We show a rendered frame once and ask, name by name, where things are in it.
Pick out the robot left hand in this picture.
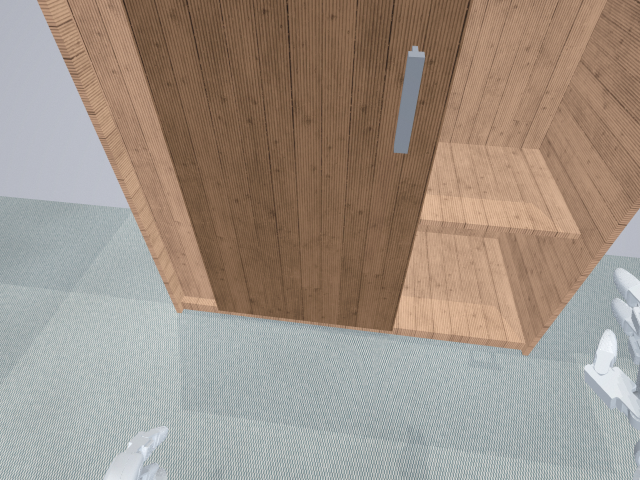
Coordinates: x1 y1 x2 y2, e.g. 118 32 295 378
103 426 168 480

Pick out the robot right hand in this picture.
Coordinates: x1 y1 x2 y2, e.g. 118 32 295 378
584 268 640 431

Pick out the handle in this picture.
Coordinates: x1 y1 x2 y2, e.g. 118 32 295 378
394 46 425 154

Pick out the wardrobe door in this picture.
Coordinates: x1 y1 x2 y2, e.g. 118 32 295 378
65 0 366 299
121 0 473 331

